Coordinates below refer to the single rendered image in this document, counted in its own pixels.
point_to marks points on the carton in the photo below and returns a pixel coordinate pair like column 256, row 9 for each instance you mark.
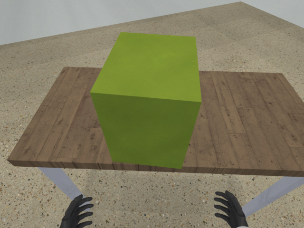
column 147, row 98

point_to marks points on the robot right hand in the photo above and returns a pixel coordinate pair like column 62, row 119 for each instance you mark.
column 236, row 216

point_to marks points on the table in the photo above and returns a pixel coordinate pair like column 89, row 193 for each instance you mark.
column 249, row 123

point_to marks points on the robot left hand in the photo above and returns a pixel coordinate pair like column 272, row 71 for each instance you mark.
column 72, row 217

